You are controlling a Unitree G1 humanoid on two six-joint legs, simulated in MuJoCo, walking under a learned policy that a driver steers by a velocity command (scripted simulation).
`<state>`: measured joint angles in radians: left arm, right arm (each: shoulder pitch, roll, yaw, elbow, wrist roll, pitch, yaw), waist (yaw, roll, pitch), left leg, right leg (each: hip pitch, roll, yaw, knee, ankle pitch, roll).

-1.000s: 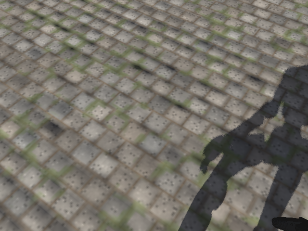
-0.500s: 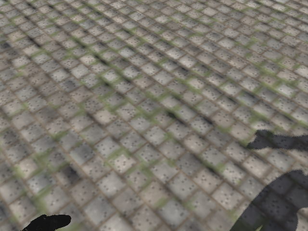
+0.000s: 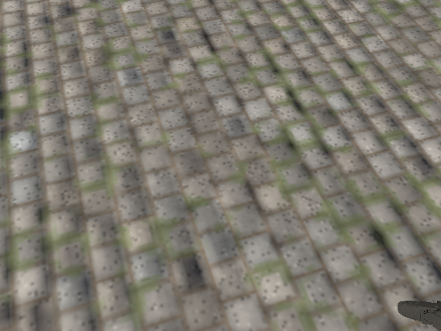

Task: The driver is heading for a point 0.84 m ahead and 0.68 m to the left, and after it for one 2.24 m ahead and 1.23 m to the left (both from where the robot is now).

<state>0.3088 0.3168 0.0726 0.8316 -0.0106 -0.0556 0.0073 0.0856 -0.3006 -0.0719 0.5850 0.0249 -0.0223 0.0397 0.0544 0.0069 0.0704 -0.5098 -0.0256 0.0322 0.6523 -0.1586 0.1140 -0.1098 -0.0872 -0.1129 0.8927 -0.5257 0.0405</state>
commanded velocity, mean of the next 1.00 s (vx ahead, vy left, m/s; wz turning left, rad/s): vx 0.50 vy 0.00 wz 0.60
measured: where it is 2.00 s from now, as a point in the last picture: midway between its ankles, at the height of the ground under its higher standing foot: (101, 187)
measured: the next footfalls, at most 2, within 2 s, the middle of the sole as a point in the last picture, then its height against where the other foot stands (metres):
right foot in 0.44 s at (269, 325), level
left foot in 0.94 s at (149, 271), level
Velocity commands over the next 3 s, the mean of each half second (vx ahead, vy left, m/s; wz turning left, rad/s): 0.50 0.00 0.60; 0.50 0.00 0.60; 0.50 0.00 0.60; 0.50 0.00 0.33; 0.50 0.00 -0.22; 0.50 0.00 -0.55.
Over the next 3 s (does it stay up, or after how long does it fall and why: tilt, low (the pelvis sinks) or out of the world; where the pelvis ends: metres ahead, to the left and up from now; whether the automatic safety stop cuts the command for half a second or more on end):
stays up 1.22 1.01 0.01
